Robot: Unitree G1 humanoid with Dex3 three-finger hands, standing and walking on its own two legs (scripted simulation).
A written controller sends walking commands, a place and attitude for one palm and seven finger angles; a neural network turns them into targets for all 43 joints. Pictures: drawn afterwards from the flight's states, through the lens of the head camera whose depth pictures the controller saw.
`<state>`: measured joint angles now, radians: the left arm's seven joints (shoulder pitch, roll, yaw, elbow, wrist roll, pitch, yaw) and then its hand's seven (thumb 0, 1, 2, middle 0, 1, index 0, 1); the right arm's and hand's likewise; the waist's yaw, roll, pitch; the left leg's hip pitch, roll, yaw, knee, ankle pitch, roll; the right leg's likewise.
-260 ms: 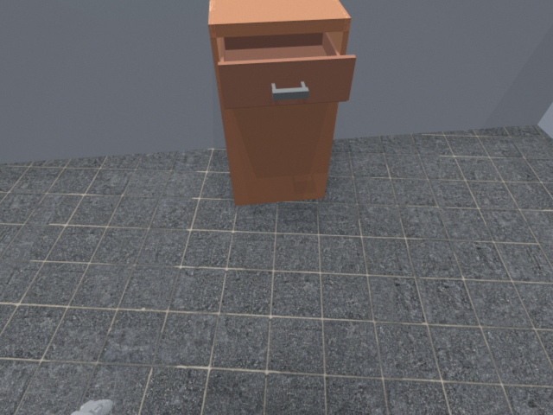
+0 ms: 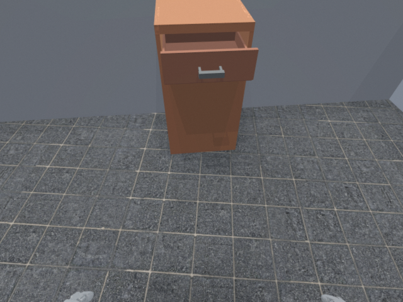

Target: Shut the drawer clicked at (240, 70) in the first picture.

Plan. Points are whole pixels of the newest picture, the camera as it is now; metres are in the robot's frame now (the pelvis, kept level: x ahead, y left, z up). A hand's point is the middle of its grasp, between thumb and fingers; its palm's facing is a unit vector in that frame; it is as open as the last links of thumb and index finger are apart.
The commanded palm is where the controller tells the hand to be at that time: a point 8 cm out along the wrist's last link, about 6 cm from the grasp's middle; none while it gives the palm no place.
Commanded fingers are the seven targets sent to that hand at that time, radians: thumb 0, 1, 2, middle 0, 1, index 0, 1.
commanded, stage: stand and wait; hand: left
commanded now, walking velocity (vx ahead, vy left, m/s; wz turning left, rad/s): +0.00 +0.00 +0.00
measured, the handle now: (210, 71) +0.98 +0.02 -0.04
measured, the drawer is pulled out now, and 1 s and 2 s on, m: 0.18 0.18 0.18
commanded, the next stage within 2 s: look at it before walking up in 0.56 s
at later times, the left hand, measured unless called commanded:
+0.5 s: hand out of the picture +0.06 +0.24 -0.15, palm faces -0.03 -0.94 -0.34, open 7.4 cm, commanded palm none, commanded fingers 0.00 0.90 0.90 -0.20 -0.30 -0.20 -0.30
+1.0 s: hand out of the picture +0.06 +0.24 -0.15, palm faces -0.03 -0.94 -0.33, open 7.4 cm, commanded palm none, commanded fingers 0.00 0.90 0.90 -0.20 -0.30 -0.20 -0.30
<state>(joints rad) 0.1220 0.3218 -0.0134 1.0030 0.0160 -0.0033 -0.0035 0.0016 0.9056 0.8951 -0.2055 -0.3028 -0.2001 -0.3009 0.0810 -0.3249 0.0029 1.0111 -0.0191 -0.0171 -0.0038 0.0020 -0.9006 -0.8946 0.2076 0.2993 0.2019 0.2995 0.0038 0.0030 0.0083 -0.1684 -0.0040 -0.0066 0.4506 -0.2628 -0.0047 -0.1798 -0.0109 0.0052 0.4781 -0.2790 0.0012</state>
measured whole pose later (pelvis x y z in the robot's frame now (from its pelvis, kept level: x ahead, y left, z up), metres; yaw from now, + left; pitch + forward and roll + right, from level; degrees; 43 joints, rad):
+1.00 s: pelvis -0.02 +0.00 +0.01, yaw +0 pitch -2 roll +0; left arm 0.15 0.33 -0.01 1.08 0.02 -0.01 0.00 0.00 0.91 0.90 -0.20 -0.30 -0.20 -0.30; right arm 0.13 -0.33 0.00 1.11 -0.01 -0.02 0.00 0.00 -0.90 -0.89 0.21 0.30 0.20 0.30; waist 0.00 0.00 0.02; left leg -0.14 0.01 -0.01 0.37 -0.20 -0.01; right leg -0.15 0.00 0.01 0.39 -0.20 0.00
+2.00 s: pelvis +0.00 -0.01 +0.01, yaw -19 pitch +2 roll +1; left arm 0.40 0.18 0.05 0.96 0.03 -0.02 -0.02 0.00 0.91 0.90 -0.21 -0.30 -0.20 -0.30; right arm 0.18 -0.24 -0.07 0.93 -0.03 0.01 0.01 0.00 -0.90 -0.90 0.20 0.30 0.20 0.30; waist 0.05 0.01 0.01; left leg -0.48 0.06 0.02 0.92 -0.32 -0.06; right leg -0.24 0.08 0.12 0.40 -0.19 -0.05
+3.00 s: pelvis +0.27 -0.15 -0.01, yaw -54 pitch +1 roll +0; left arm 0.26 0.22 0.07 0.95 0.03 -0.03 -0.02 0.00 0.93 0.90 -0.20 -0.30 -0.20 -0.30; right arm 0.14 -0.18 -0.05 0.88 -0.03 -0.03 0.01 0.00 -0.91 -0.90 0.20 0.30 0.20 0.30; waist 0.01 0.01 0.03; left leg -0.57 0.15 0.03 0.88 -0.27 -0.07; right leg -0.27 0.09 0.01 0.50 -0.24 -0.08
